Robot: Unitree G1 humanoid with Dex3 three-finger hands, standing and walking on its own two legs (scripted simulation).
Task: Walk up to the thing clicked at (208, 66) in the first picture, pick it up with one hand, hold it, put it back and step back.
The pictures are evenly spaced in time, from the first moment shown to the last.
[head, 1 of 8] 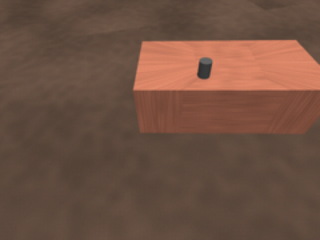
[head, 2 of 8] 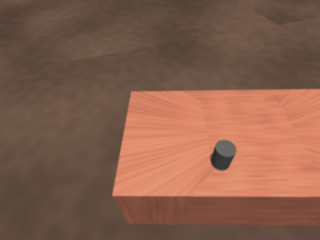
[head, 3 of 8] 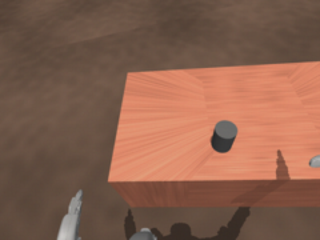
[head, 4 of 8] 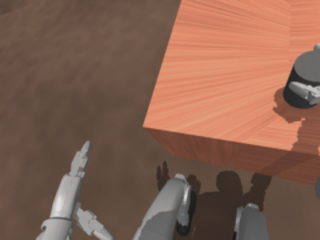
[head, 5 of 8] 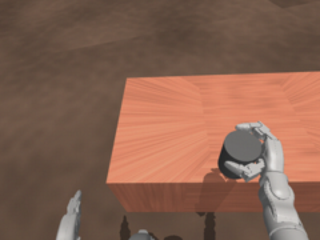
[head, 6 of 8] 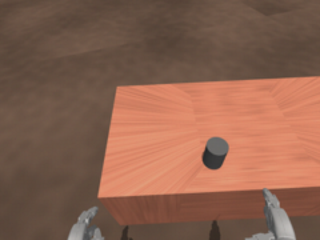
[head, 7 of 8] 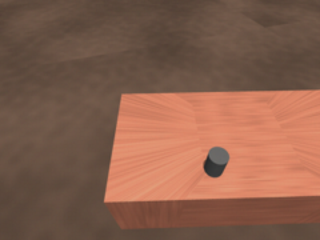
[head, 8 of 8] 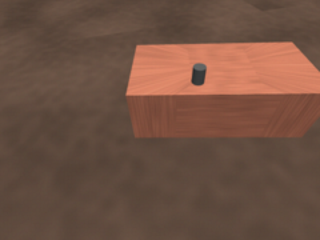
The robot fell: no
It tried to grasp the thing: yes
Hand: right
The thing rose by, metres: 0.24
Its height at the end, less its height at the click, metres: +0.00
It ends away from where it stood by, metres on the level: 0.02
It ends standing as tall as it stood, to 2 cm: yes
